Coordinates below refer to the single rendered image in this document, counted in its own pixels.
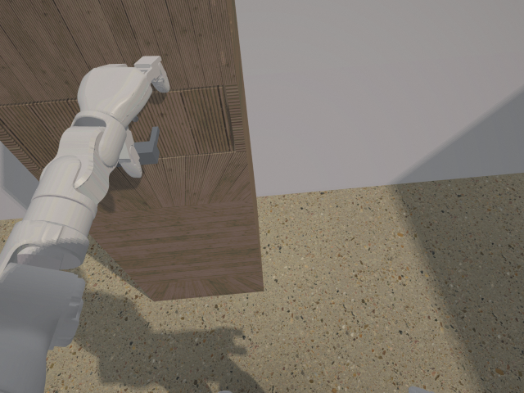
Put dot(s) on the robot left forearm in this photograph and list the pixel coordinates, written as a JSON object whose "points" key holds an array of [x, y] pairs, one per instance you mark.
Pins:
{"points": [[53, 233]]}

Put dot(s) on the handle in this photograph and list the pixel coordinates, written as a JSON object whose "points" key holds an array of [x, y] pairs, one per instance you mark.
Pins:
{"points": [[148, 151]]}

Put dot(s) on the left robot hand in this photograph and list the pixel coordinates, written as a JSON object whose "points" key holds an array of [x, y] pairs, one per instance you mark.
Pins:
{"points": [[121, 92]]}

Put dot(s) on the drawer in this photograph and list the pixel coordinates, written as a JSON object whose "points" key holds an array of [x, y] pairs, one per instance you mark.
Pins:
{"points": [[190, 120]]}

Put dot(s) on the cabinet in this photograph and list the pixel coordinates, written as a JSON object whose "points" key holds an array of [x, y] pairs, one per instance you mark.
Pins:
{"points": [[189, 226]]}

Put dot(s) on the left robot upper arm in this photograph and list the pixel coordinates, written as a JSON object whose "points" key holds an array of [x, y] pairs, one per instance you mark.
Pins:
{"points": [[39, 309]]}

